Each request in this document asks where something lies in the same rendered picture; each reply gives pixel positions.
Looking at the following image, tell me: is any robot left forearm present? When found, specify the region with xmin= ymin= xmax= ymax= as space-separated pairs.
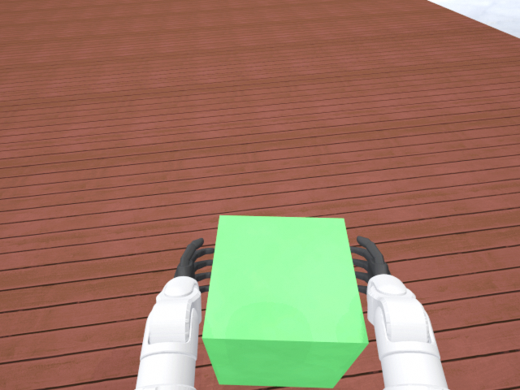
xmin=135 ymin=276 xmax=202 ymax=390

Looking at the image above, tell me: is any right robot hand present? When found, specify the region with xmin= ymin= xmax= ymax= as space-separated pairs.
xmin=349 ymin=236 xmax=391 ymax=294

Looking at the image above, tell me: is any left robot hand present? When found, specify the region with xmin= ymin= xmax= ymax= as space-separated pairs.
xmin=173 ymin=238 xmax=215 ymax=293

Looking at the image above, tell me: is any carton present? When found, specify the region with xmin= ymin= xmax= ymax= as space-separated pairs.
xmin=202 ymin=215 xmax=369 ymax=388

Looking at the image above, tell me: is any robot right forearm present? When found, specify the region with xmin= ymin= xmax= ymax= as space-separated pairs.
xmin=366 ymin=275 xmax=449 ymax=390

